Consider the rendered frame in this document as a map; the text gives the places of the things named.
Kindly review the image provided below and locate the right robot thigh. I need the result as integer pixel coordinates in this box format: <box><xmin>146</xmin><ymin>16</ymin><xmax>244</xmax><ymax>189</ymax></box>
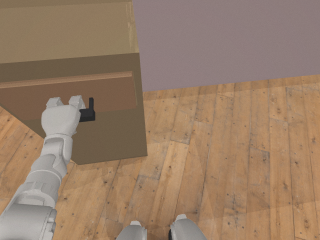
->
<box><xmin>170</xmin><ymin>218</ymin><xmax>207</xmax><ymax>240</ymax></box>

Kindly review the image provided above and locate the robot left hand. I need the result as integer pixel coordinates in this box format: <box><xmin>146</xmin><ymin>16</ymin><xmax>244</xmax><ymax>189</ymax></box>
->
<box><xmin>41</xmin><ymin>95</ymin><xmax>86</xmax><ymax>137</ymax></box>

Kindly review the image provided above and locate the cabinet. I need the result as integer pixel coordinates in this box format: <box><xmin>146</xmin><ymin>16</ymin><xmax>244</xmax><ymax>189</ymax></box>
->
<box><xmin>0</xmin><ymin>0</ymin><xmax>148</xmax><ymax>165</ymax></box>

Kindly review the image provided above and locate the handle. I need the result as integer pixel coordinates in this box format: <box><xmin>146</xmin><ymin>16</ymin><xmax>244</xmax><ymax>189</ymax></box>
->
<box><xmin>79</xmin><ymin>97</ymin><xmax>96</xmax><ymax>122</ymax></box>

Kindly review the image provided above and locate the left robot shin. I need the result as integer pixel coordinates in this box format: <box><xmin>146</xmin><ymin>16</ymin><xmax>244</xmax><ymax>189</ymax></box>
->
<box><xmin>130</xmin><ymin>221</ymin><xmax>141</xmax><ymax>226</ymax></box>

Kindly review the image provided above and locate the left robot upper arm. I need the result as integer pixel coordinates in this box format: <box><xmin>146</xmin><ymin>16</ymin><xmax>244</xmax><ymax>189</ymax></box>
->
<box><xmin>0</xmin><ymin>203</ymin><xmax>57</xmax><ymax>240</ymax></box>

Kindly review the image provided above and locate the drawer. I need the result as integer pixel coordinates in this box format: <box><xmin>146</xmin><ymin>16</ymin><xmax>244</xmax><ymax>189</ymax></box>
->
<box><xmin>0</xmin><ymin>71</ymin><xmax>137</xmax><ymax>121</ymax></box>

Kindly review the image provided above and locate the robot left forearm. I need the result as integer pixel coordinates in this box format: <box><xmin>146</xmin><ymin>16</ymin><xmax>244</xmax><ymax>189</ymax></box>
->
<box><xmin>0</xmin><ymin>133</ymin><xmax>73</xmax><ymax>225</ymax></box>

